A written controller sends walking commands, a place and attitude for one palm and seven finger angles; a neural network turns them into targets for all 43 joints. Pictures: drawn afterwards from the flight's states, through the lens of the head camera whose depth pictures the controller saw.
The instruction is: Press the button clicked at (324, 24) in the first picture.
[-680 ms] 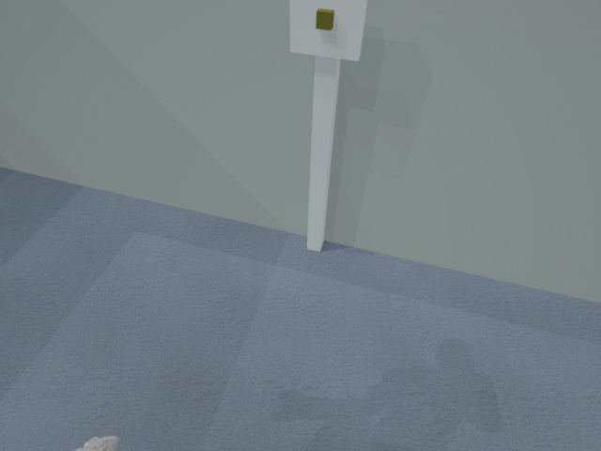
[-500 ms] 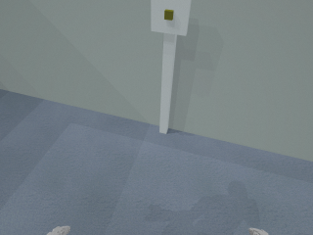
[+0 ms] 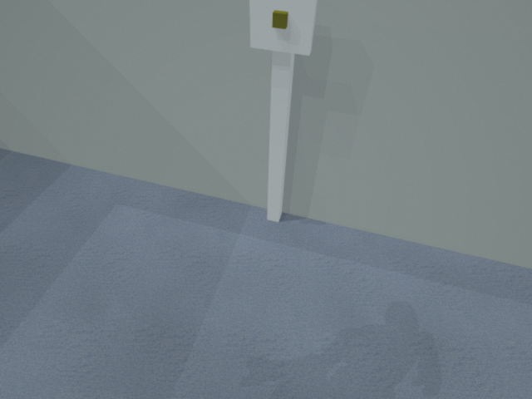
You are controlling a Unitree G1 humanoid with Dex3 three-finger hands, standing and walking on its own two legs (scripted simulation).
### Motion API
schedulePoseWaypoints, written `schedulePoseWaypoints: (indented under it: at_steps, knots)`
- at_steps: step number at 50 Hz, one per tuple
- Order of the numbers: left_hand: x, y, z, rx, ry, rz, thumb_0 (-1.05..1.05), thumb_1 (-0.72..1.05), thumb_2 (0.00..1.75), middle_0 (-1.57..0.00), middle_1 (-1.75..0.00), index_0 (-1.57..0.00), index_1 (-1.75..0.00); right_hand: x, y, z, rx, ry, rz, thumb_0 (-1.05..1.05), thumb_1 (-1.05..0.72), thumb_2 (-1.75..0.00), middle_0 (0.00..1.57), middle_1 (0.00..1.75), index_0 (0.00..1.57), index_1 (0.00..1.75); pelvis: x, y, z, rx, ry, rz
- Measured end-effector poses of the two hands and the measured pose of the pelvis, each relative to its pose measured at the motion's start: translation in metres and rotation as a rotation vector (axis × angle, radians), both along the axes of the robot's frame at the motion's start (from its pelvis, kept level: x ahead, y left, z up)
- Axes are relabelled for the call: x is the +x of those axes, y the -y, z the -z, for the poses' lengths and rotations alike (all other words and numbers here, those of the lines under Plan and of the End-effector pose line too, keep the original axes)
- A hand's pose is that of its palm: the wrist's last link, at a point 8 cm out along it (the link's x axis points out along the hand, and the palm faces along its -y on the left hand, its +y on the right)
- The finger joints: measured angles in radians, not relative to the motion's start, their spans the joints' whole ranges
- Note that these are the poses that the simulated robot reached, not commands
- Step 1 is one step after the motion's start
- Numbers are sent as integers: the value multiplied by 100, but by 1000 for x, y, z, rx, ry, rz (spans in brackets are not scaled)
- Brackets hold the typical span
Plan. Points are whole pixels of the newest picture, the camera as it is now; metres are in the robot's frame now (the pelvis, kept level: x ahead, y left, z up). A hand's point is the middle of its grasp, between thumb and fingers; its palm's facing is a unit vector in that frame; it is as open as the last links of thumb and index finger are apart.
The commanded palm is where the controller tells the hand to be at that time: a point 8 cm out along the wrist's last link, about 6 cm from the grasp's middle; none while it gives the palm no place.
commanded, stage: stand and wait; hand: left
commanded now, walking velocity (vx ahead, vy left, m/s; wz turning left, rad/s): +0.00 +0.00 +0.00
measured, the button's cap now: (280, 19) +1.00 +0.02 +0.16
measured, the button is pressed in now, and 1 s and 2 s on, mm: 0 0 0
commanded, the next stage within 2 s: look at it before walking up in 0.14 s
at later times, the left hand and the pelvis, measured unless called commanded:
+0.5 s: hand out of the picture +0.07 +0.24 -0.15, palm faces -0.04 -0.94 -0.33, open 7.4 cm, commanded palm none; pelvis -0.01 +0.00 +0.00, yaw +0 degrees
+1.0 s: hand out of the picture +0.06 +0.25 -0.16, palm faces -0.04 -0.94 -0.33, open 7.4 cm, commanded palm none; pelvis -0.01 +0.00 +0.00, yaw -1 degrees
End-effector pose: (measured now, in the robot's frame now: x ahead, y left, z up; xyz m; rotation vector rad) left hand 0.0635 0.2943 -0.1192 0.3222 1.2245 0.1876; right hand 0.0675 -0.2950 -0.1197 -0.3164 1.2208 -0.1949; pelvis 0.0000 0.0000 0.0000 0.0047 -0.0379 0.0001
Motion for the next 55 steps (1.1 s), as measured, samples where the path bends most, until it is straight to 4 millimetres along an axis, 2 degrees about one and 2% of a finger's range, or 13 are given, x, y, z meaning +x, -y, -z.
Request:
schedulePoseWaypoints:
  at_steps: [16,30,49,55]
  knots:
    - [4,5,-3,-8,37,16,0,90,90,-21,-30,-20,-30,-6,-2,-1,13,19,1,1,-90,-90,20,30,21,30,-8,2,-1,-1,4,2]
    - [-7,4,0,-12,6,5,0,90,90,-21,-30,-20,-30,-10,-3,-1,9,-1,-1,1,-90,-90,20,30,21,30,-9,0,-2,-1,0,-1]
    - [-7,1,0,-7,-2,5,0,91,90,-21,-30,-20,-30,-1,-4,-3,5,19,-1,1,-90,-90,20,30,21,30,-8,-1,-2,-3,0,12]
    - [-6,10,7,-20,-26,23,0,91,90,-20,-30,-20,-30,-8,-13,3,22,35,41,1,-90,-90,20,30,21,30,-10,-2,2,-2,-8,48]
